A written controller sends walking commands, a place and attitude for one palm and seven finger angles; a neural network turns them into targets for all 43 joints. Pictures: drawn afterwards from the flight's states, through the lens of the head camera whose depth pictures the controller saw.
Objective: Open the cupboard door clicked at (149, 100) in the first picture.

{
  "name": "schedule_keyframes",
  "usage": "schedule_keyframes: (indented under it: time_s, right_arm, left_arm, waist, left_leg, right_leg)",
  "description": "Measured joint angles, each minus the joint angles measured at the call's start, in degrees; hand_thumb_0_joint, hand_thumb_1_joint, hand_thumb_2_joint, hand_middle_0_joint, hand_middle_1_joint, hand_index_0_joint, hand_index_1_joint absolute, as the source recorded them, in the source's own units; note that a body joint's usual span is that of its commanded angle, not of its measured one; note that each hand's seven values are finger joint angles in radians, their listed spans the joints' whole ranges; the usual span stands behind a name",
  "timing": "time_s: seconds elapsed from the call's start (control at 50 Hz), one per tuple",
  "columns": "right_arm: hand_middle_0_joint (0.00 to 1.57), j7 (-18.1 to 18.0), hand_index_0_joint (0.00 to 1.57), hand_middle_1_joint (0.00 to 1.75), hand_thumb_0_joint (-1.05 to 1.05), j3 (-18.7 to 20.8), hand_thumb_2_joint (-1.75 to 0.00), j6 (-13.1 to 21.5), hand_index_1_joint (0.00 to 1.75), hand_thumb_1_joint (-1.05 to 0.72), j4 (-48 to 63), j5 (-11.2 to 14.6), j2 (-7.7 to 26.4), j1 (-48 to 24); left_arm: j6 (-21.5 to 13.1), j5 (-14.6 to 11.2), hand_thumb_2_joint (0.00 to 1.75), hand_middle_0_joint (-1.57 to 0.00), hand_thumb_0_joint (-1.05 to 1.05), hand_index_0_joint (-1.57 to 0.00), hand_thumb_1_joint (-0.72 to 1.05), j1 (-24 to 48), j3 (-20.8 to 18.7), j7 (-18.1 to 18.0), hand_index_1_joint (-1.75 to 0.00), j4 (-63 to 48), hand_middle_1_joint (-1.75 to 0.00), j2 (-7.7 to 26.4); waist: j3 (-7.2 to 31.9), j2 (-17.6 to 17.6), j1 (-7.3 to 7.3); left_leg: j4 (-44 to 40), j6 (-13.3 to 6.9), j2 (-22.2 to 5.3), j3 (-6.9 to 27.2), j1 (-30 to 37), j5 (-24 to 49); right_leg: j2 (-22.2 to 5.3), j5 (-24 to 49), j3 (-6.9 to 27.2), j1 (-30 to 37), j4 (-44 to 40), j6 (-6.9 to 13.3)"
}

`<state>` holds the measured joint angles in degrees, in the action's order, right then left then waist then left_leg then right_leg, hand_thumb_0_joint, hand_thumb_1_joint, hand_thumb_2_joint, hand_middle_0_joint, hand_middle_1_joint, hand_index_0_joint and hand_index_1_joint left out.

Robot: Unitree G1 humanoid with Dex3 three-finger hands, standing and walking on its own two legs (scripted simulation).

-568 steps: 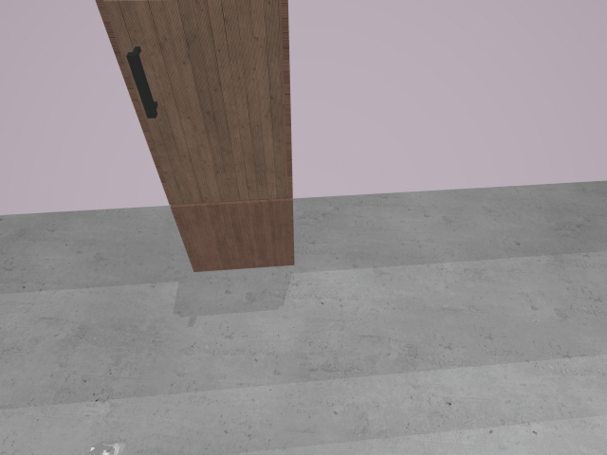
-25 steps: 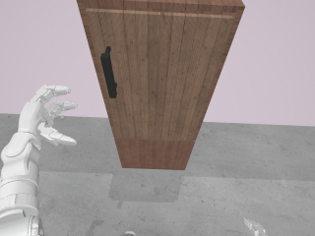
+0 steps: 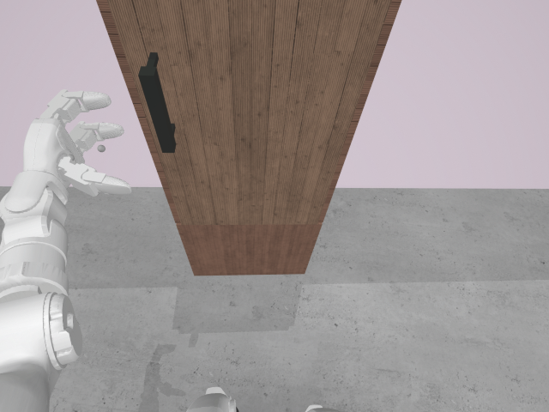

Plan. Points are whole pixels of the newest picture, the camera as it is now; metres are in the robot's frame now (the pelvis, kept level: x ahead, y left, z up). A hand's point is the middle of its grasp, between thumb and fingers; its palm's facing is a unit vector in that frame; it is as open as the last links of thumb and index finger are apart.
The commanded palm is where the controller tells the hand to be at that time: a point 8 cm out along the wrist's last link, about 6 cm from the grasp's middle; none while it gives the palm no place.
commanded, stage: move the hooked fingers beside the handle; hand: left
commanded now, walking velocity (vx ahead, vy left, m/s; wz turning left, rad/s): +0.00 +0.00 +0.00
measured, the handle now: (161, 105) +0.56 +0.18 +0.10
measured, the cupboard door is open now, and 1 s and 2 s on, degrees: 0 0 0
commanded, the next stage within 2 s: slide the fingers in behind the handle in 1.38 s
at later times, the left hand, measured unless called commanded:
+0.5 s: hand (119, 115) +0.53 +0.23 +0.11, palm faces +0.00 -1.00 +0.02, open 14.0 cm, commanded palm +0.50 +0.27 +0.10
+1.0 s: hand (121, 127) +0.51 +0.23 +0.10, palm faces +0.00 -1.00 +0.02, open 14.0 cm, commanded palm +0.50 +0.27 +0.10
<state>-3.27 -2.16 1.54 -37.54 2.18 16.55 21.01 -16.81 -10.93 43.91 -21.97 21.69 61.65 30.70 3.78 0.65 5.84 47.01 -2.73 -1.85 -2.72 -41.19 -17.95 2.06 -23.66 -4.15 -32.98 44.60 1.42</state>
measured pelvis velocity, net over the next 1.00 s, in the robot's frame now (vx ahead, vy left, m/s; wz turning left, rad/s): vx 0.02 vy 0.00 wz -0.01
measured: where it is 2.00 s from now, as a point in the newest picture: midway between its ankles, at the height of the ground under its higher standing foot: outside the picture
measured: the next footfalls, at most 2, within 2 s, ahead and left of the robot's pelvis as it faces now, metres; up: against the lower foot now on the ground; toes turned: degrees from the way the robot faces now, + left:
none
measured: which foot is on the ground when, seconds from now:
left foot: down 0.00-1.00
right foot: down 0.00-1.00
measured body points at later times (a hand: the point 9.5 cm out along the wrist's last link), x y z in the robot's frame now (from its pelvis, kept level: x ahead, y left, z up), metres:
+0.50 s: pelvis +0.01 -0.01 -0.01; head +0.13 +0.02 +0.43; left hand +0.52 +0.28 +0.11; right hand -0.01 -0.28 -0.11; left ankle +0.05 +0.09 -0.70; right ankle -0.02 -0.11 -0.70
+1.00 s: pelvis +0.02 +0.00 -0.01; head +0.12 +0.02 +0.43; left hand +0.50 +0.28 +0.10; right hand +0.05 -0.27 -0.12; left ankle +0.05 +0.09 -0.70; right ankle -0.02 -0.11 -0.70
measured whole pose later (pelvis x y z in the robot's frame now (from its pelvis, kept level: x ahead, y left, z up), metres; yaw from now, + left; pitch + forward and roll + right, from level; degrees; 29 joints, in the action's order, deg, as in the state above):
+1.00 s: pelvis +0.02 +0.00 -0.01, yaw -1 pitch +17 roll -4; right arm -1.7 -1.8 -4.6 -35.5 1.3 16.1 21.6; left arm -16.5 -8.5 51.5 -22.2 20.8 68.3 33.2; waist 6.0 1.3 7.6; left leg 51.3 -2.6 -2.7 -2.1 -47.2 -21.3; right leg 3.0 -26.0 -4.4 -38.0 46.8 1.5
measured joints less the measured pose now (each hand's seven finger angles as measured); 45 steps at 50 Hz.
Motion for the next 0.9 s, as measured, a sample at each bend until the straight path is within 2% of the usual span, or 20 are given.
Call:
schedule_keyframes:
  time_s: [0.12,0.32,0.48,0.56,0.7,0.78,0.9]
  right_arm:
    - [0.20,0.09,0.20,0.30,0.00,0.05,-0.90,-1.33,0.30,-0.91,-0.07,-0.19,0.27,1.62]
    - [0.20,0.23,0.20,0.30,0.00,-0.07,-0.90,-3.37,0.30,-0.91,0.40,-0.29,0.38,3.39]
    - [0.20,0.81,0.20,0.30,0.00,0.06,-0.90,-4.48,0.30,-0.91,0.41,-0.88,0.21,3.90]
    - [0.20,1.25,0.20,0.30,0.00,0.21,-0.90,-5.10,0.30,-0.91,1.50,-1.13,-0.02,4.16]
    - [0.20,1.89,0.20,0.30,0.00,0.20,-0.90,-6.18,0.30,-0.91,2.90,-1.06,-0.82,3.76]
    - [0.20,1.89,0.20,0.30,0.00,0.20,-0.90,-6.61,0.30,-0.91,2.85,-0.75,-1.05,3.13]
    - [0.20,1.64,0.20,0.30,0.00,0.45,-0.90,-6.66,0.30,-0.91,2.09,-0.63,-0.82,1.85]
  left_arm:
    - [0.09,1.66,0.30,-0.30,-0.02,-0.30,-0.50,3.84,-1.89,-0.08,-1.20,5.01,-1.20,3.28]
    - [0.29,3.51,0.30,-0.30,-0.02,-0.30,-0.50,9.25,-3.98,0.92,-1.20,10.02,-1.20,8.89]
    - [0.65,3.58,0.30,-0.30,-0.02,-0.30,-0.50,12.00,-3.57,1.14,-1.20,10.53,-1.20,8.69]
    - [1.13,4.17,0.30,-0.30,-0.02,-0.30,-0.50,10.29,-3.90,0.35,-1.20,9.41,-1.20,7.67]
    - [-0.21,4.30,0.30,-0.30,-0.02,-0.30,-0.50,5.45,-6.50,-0.91,-1.20,6.02,-1.20,6.16]
    - [-0.50,3.76,0.30,-0.30,-0.02,-0.30,-0.50,4.90,-5.35,-0.60,-1.20,5.36,-1.20,6.08]
    - [0.07,2.18,0.30,-0.30,-0.02,-0.30,-0.50,6.08,-1.20,0.28,-1.20,5.42,-1.20,4.43]
  waist:
    - [0.38,0.05,1.87]
    - [0.43,0.16,3.82]
    - [1.15,0.36,4.03]
    - [1.78,0.49,4.03]
    - [2.30,0.30,3.45]
    - [2.30,0.35,2.79]
    - [2.30,0.63,1.65]
  left_leg:
    - [1.14,0.32,-0.72,-0.09,-2.29,-0.48]
    - [3.26,0.69,-1.73,0.29,-6.09,-1.54]
    - [3.96,0.61,-1.78,0.33,-7.97,-2.29]
    - [3.88,0.50,-1.84,-0.17,-7.82,-2.78]
    - [3.68,0.39,-2.05,-0.90,-6.17,-3.66]
    - [3.84,0.39,-1.87,-0.42,-5.61,-3.89]
    - [3.97,0.25,-1.19,0.43,-5.42,-3.72]
  right_leg:
    - [0.65,-0.28,0.19,-2.41,1.01,0.34]
    - [1.63,-0.83,-0.01,-5.87,2.23,0.72]
    - [1.69,-1.30,0.03,-7.52,2.43,0.62]
    - [1.71,-1.54,0.58,-7.52,2.28,0.45]
    - [1.87,-1.96,1.40,-6.05,1.84,0.28]
    - [1.78,-2.17,0.95,-5.10,1.58,0.27]
    - [1.27,-2.30,0.05,-4.39,1.50,0.14]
